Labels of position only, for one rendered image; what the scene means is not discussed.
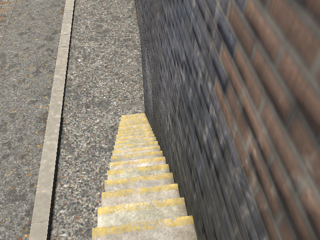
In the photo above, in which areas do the stairs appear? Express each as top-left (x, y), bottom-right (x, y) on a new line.
top-left (92, 113), bottom-right (198, 240)

